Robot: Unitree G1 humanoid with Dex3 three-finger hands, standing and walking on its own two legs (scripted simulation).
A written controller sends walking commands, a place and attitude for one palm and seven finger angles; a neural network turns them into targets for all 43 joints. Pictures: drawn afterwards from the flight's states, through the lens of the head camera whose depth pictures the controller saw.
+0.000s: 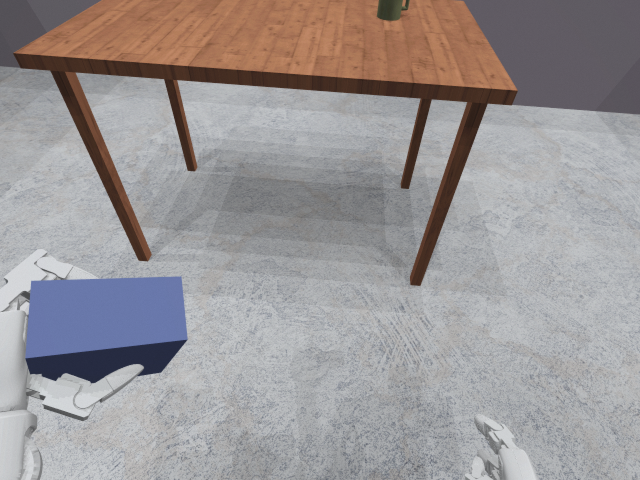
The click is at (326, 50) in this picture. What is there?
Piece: table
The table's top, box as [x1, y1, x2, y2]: [13, 0, 517, 104]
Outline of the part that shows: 13,53 20,67 22,68 459,101 511,104 517,91 464,2 457,0 410,0 408,9 402,10 400,18 394,21 382,20 376,16 378,0 101,0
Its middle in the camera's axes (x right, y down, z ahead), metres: -0.12 -0.67 +1.23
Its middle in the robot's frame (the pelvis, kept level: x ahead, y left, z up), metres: +1.36 +0.20 +0.05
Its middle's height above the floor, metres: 0.83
